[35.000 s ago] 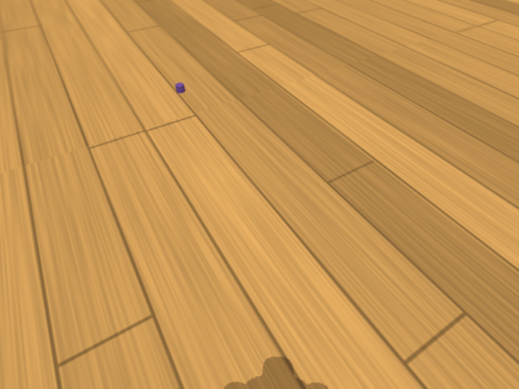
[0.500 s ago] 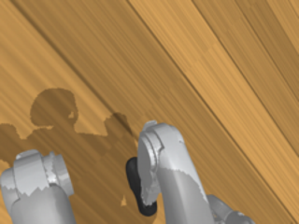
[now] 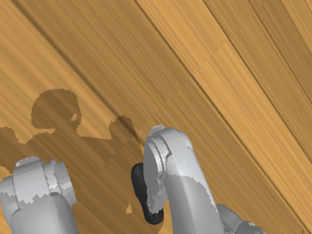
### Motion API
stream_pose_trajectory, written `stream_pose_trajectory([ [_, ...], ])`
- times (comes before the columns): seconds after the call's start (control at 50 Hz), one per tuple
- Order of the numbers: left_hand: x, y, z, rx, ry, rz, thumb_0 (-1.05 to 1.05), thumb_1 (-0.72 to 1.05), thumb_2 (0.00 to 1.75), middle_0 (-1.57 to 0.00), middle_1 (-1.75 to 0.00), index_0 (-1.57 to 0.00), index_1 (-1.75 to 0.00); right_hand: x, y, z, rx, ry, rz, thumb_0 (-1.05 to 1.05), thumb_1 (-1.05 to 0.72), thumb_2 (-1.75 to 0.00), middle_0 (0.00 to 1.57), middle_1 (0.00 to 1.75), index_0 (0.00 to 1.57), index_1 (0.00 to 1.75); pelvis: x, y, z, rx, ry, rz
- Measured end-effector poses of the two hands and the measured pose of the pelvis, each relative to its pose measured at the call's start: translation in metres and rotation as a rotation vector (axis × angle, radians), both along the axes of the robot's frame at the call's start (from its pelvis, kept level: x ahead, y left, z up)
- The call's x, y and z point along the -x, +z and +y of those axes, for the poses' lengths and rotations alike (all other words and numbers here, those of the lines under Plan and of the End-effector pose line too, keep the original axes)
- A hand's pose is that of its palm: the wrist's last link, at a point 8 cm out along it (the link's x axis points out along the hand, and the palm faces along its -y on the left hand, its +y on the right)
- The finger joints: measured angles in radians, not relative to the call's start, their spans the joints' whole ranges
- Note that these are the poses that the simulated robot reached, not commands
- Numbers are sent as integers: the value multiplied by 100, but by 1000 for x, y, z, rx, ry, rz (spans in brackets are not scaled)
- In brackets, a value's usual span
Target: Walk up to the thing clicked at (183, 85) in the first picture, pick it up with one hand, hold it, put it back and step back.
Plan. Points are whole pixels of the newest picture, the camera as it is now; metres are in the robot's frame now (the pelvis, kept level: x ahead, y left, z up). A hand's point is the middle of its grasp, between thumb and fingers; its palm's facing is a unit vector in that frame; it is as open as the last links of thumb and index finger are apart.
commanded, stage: withdraw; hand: left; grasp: from above
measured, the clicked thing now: out of the picture +0.40 +0.37 -0.27
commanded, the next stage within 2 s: home in 0.82 s
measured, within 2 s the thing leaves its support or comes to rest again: neither
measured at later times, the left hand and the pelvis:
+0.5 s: hand out of the picture +0.39 +0.37 -0.11, palm faces -0.40 -0.09 -0.91, open 13.9 cm; pelvis +0.00 -0.01 +0.04, yaw +5 degrees
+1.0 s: hand out of the picture +0.37 +0.36 -0.13, palm faces -0.48 -0.14 -0.86, open 13.7 cm; pelvis -0.02 -0.01 +0.04, yaw +6 degrees
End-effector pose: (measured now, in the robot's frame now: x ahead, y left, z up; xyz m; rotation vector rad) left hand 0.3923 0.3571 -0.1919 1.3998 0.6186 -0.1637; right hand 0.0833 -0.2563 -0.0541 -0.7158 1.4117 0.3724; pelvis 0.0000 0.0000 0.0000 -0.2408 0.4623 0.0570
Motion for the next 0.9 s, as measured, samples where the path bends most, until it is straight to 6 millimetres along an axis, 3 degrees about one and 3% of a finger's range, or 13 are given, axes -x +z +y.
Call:
stream_pose_trajectory([
  [0.12,-3,3,-2,-2,-16,-30,0,-46,95,-8,-103,-10,-101,1,0,0,-2,1,0,0,-89,-89,20,30,21,30,0,0,0,-1,-1,-2],
  [0.22,-10,19,1,-21,-3,-102,0,-47,96,-8,-102,-10,-100,-2,0,-2,-11,-27,-22,0,-90,-89,20,30,21,30,-1,1,-1,-4,0,11],
  [0.32,-14,59,9,-63,16,-164,0,-47,97,-9,-101,-10,-100,-13,-5,-4,-40,-101,-62,1,-90,-89,20,30,21,30,-3,6,-2,-13,10,54],
  [0.44,-6,113,15,-111,19,-101,0,-48,98,-9,-101,-10,-100,-33,-8,-2,-99,-196,-131,1,-90,-89,20,30,20,30,0,25,-3,-44,34,98],
  [0.56,-3,165,10,-102,-1,-49,0,-49,100,-9,-102,-10,-101,-44,3,1,-129,-244,-175,1,-91,-90,20,30,20,30,7,50,-7,-73,57,114],
  [0.64,-1,186,9,-88,-7,-10,0,-50,100,-10,-102,-10,-102,-42,15,-3,-112,-264,-196,1,-91,-90,20,30,20,30,11,63,-10,-86,67,113],
  [0.76,7,186,10,-56,-27,51,0,-50,101,-10,-101,-10,-102,-26,26,-16,-40,-270,-184,1,-91,-90,20,30,20,30,16,69,-13,-94,71,100],
  [0.9,15,148,11,-11,-83,63,0,-48,99,-10,-101,-11,-101,1,25,-28,65,-244,-110,1,-90,-89,20,30,20,30,19,55,-12,-84,64,83],
])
